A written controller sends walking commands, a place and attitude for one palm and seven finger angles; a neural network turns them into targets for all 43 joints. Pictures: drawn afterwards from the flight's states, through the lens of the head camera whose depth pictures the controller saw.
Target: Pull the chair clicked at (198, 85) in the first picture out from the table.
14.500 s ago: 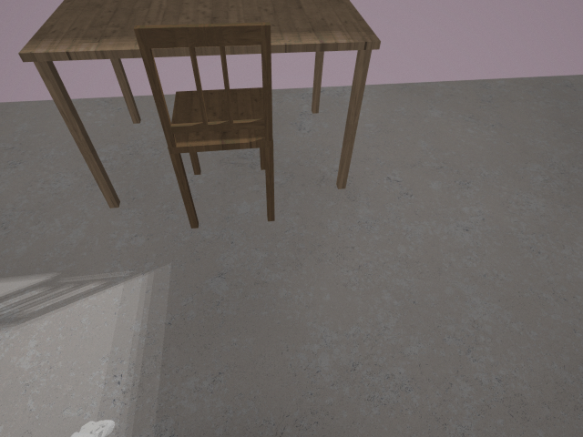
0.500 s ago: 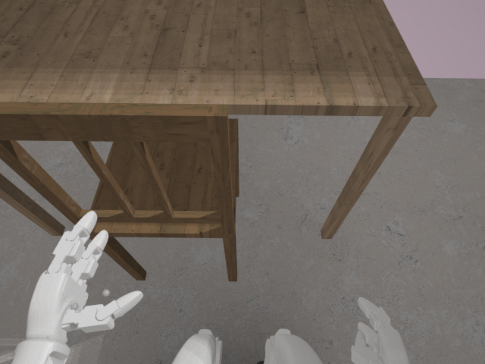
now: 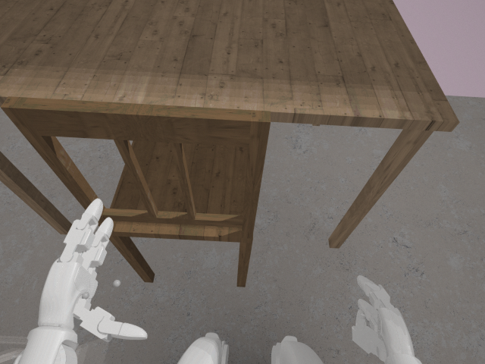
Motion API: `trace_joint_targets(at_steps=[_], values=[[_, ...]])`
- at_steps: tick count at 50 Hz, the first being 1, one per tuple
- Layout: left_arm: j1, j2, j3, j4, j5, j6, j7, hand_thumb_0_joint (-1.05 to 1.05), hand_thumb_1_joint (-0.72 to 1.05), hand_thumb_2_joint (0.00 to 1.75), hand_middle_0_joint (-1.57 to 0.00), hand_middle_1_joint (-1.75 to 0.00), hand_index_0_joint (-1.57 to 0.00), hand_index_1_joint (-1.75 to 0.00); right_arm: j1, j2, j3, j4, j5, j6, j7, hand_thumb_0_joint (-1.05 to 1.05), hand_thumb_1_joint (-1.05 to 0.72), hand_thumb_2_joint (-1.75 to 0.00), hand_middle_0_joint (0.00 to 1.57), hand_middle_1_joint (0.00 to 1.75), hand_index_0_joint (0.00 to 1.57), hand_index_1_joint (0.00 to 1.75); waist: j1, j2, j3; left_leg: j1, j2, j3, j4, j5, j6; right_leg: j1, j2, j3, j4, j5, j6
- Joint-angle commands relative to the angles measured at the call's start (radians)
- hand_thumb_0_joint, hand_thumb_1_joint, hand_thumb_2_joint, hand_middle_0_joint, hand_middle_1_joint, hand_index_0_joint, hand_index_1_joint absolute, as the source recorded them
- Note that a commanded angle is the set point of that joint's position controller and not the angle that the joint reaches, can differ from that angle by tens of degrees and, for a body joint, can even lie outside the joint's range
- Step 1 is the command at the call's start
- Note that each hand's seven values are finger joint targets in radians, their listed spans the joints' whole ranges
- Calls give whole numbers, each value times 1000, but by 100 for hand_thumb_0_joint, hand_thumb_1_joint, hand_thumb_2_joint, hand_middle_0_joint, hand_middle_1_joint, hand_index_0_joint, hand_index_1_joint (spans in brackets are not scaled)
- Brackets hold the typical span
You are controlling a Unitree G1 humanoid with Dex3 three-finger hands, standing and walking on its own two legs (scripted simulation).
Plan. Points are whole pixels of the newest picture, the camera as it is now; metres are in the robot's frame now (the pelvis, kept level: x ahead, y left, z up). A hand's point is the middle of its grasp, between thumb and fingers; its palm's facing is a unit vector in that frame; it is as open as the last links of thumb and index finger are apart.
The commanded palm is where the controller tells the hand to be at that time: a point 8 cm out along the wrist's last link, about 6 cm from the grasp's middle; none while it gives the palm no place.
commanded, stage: raise the hand toward the chair's back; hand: left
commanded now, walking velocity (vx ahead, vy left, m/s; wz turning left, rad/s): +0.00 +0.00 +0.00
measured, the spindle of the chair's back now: (139, 181) +0.43 +0.23 -0.01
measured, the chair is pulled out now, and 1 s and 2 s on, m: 0.00 0.00 0.00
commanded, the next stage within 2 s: aim the fingers beside a spindle in 0.76 s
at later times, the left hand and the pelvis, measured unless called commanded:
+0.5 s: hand (105, 262) +0.25 +0.22 +0.05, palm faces +0.02 -1.00 -0.04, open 16.9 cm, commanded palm +0.23 +0.27 +0.05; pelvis +0.01 +0.02 +0.01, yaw +0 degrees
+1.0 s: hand (117, 266) +0.25 +0.20 +0.05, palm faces +0.03 -1.00 -0.04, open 16.9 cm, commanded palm +0.23 +0.26 +0.05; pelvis +0.01 +0.00 +0.00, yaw +0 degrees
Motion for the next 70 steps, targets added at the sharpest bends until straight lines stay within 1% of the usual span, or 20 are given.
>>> trace_joint_targets(at_steps=[1, 5, 8, 10, 18, 29, 32, 35, 37, 44, 47, 48, 50, 54, 55, 59, 62, 65, 67, 70], values=[[-66, 131, 77, -192, -13, -48, -2, 0, -50, 30, -6, -8, -6, -8, -3, -159, -65, -138, 5, -35, -15, 0, -90, -90, 20, 30, 20, 30, -11, 40, -200, 181, 51, -116, -228, 298, -87, 133, -10, 43, -129, 128, 10], [-105, 147, 82, -181, -13, -36, -14, 0, -50, 30, -6, -8, -6, -8, 1, -166, -62, -139, 8, -32, -16, 0, -90, -90, 20, 30, 20, 30, -11, 56, -190, 193, 54, -132, -243, 283, -97, 118, -9, 40, -129, 109, 8], [-128, 157, 90, -203, -16, -29, -20, 0, -50, 30, -6, -8, -6, -8, 7, -167, -63, -139, 10, -33, -17, 0, -90, -90, 20, 30, 20, 30, -7, 82, -219, 229, 57, -140, -252, 314, -107, 126, -11, 38, -130, 121, 8], [-130, 173, 106, -190, -17, -22, -17, 0, -50, 30, -6, -8, -6, -8, 10, -171, -62, -135, 10, -31, -19, 0, -90, -90, 20, 30, 20, 30, -6, 59, -224, 230, 60, -148, -257, 329, -109, 131, -9, 37, -131, 124, 8], [-112, 159, 107, -168, -27, -11, -16, 0, -50, 30, -6, -8, -6, -8, 23, -172, -71, -127, 11, -29, -10, 0, -90, -90, 20, 30, 20, 30, -2, 65, -234, 258, 66, -148, -264, 420, -121, 148, -11, 32, -141, 158, 11], [-126, 167, 110, -184, -21, -45, 2, 0, -50, 30, -6, -8, -6, -8, 19, -171, -72, -129, 8, -25, -4, 0, -90, -90, 20, 30, 20, 30, -4, 75, -230, 233, 62, -131, -254, 378, -113, 148, -11, 39, -137, 147, 8], [-115, 166, 108, -181, -18, -39, 0, 0, -50, 30, -6, -8, -6, -8, 22, -169, -71, -128, 9, -20, -3, 0, -90, -90, 20, 30, 20, 30, -7, 76, -243, 235, 61, -122, -245, 396, -107, 158, -10, 43, -141, 165, 10], [-121, 168, 113, -160, -24, -33, -2, 0, -50, 30, -6, -8, -6, -8, 16, -169, -69, -127, 10, -17, -7, 0, -90, -90, 20, 30, 20, 30, -13, 35, -224, 197, 54, -114, -239, 348, -96, 170, -7, 48, -149, 158, 11], [-134, 158, 99, -175, -25, -36, -5, 0, -50, 30, -6, -8, -6, -8, 15, -166, -67, -127, 11, -18, -8, 0, -90, -90, 20, 30, 20, 30, -16, 64, -217, 203, 53, -111, -238, 347, -97, 164, -10, 49, -150, 160, 10], [-123, 171, 114, -162, -26, -30, -9, 0, -50, 30, -6, -8, -6, -8, 13, -163, -63, -129, 11, -18, -10, 0, -90, -90, 20, 30, 20, 30, -12, 38, -230, 173, 45, -97, -227, 317, -81, 197, -11, 61, -156, 168, 11], [-156, 150, 89, -142, -26, -32, -14, 0, -50, 30, -6, -8, -6, -8, 11, -162, -61, -124, 11, -18, -10, 0, -90, -90, 20, 30, 20, 30, -29, 20, -209, 137, 42, -88, -205, 287, -70, 184, -13, 68, -154, 163, 15], [-148, 164, 112, -129, -30, -36, -13, 0, -50, 30, -6, -8, -6, -8, 11, -163, -62, -120, 10, -18, -11, 0, -90, -90, 20, 30, 20, 30, -21, 4, -211, 118, 40, -85, -201, 278, -66, 197, -13, 75, -155, 161, 14], [-156, 157, 90, -140, -23, -43, -14, 0, -50, 30, -6, -8, -6, -8, 6, -163, -60, -125, 9, -20, -10, 0, -90, -90, 20, 30, 20, 30, -22, 39, -218, 116, 39, -80, -191, 276, -62, 188, -15, 80, -148, 160, 13], [-159, 160, 99, -139, -24, -51, -8, 0, -50, 30, -6, -8, -6, -8, 8, -160, -62, -123, 8, -19, -8, 0, -90, -90, 20, 30, 20, 30, -15, 41, -238, 103, 37, -74, -182, 284, -59, 204, -17, 88, -140, 176, 13], [-165, 173, 109, -127, -23, -52, -5, 0, -50, 30, -6, -8, -6, -8, 9, -161, -62, -117, 7, -17, -9, 0, -90, -90, 20, 30, 20, 30, -21, 11, -238, 84, 38, -71, -169, 284, -54, 213, -15, 96, -139, 185, 15], [-138, 156, 94, -158, -22, -62, -4, 0, -50, 30, -6, -8, -6, -8, 7, -155, -64, -122, 7, -16, -4, 0, -90, -90, 20, 30, 20, 30, -9, 54, -271, 103, 38, -67, -166, 327, -57, 222, -19, 93, -123, 228, 14], [-133, 130, 70, -136, -16, -56, 9, 0, -50, 30, -6, -8, -6, -8, 7, -155, -64, -120, 5, -10, 0, 0, -90, -90, 20, 30, 20, 30, -20, 18, -259, 75, 38, -66, -153, 314, -52, 214, -19, 97, -116, 229, 18], [-138, 122, 50, -152, -6, -64, 23, 0, -50, 30, -6, -8, -6, -8, 2, -156, -65, -124, 3, -9, 3, 0, -90, -90, 20, 30, 20, 30, -18, 35, -257, 78, 39, -71, -151, 317, -54, 193, -19, 92, -106, 221, 13], [-144, 105, 31, -141, 1, -63, 33, 0, -50, 30, -6, -8, -6, -8, 4, -156, -66, -126, 3, -5, 5, 0, -90, -90, 20, 30, 20, 30, -26, 12, -256, 71, 40, -70, -142, 297, -52, 175, -19, 91, -101, 208, 17], [-180, 135, 57, -112, 14, -68, 51, 0, -50, 30, -6, -8, -6, -8, -1, -159, -65, -122, -1, 3, 2, 0, -90, -90, 20, 30, 20, 30, -23, -6, -241, 19, 37, -67, -128, 246, -47, 165, -19, 105, -98, 162, 16]])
